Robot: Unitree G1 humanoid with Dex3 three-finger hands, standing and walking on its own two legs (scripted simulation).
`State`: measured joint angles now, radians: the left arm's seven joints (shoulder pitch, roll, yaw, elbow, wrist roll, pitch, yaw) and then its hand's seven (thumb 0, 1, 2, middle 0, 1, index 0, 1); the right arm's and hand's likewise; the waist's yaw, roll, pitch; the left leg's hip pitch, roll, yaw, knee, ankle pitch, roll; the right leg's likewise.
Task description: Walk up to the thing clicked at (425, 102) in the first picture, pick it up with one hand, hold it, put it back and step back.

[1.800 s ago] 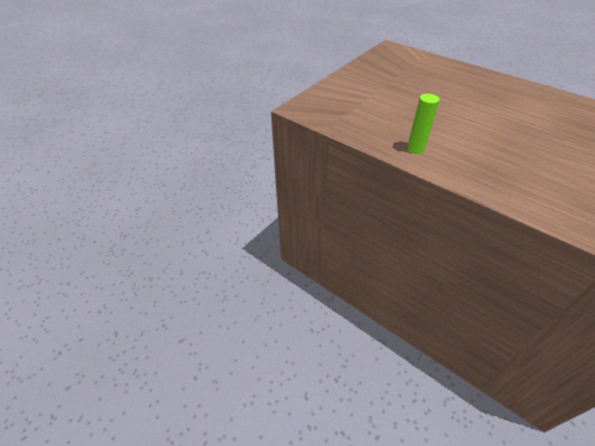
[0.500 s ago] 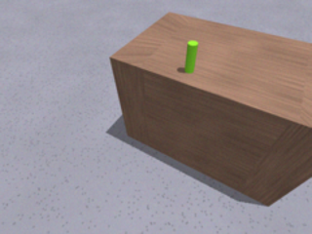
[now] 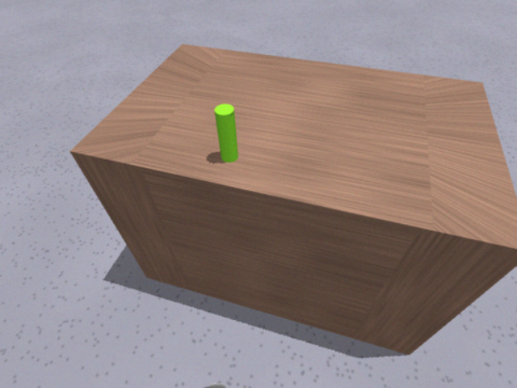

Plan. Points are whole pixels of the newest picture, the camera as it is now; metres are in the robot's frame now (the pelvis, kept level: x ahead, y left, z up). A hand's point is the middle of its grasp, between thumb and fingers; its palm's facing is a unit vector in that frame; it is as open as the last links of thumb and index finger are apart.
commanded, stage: walk up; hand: left
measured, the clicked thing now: (227, 134) +0.66 +0.11 +0.01
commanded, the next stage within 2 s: none
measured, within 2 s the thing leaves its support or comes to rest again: neither
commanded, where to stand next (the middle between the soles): +0.22 +0.01 m, yaw -15 degrees
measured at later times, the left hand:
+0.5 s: hand (153, 305) +0.31 +0.24 -0.13, palm faces -0.24 -0.87 -0.44, open 7.4 cm
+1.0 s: hand (141, 312) +0.31 +0.27 -0.16, palm faces -0.27 -0.89 -0.37, open 7.4 cm
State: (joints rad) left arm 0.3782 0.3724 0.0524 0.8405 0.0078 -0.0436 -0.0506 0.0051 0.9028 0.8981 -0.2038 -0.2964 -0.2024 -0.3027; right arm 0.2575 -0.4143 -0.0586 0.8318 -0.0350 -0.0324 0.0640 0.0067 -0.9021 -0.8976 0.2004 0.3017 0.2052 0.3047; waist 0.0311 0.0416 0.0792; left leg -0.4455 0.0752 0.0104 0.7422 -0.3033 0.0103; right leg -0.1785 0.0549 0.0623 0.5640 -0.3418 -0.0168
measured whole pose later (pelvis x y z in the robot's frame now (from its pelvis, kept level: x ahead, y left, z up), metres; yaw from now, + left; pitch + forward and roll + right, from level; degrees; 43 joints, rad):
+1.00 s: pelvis +0.14 +0.03 -0.01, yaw -16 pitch -2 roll -1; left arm 0.19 0.42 0.05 0.90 0.00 0.03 0.00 0.01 0.91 0.90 -0.20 -0.30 -0.20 -0.30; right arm 0.23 -0.39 -0.04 0.89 -0.03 -0.01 0.00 0.01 -0.90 -0.90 0.20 0.30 0.21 0.30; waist -0.01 -0.04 0.11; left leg -0.33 0.06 0.04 0.72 -0.36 0.00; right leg -0.46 0.06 0.10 1.01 -0.48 -0.02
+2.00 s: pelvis +0.16 +0.03 +0.02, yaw -19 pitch -2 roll +0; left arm 0.07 0.34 0.00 1.13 0.00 -0.01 -0.01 0.00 0.91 0.90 -0.20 -0.30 -0.20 -0.30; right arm 0.08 -0.36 -0.02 1.10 0.00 -0.01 0.01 0.01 -0.90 -0.90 0.20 0.30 0.20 0.30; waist -0.01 0.00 0.04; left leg -0.14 0.04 0.05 0.40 -0.22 -0.01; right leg -0.11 -0.01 0.07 0.39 -0.24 0.03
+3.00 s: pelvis +0.15 +0.04 +0.02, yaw -18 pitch -2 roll +0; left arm 0.09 0.35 0.00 1.13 0.00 -0.01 0.00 0.00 0.91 0.90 -0.20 -0.30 -0.20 -0.30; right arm 0.08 -0.35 -0.01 1.13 -0.01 0.00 0.01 0.01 -0.90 -0.90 0.20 0.30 0.20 0.30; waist -0.01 0.00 0.05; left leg -0.12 0.03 0.04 0.33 -0.17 -0.01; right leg -0.08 -0.02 0.06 0.31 -0.19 0.03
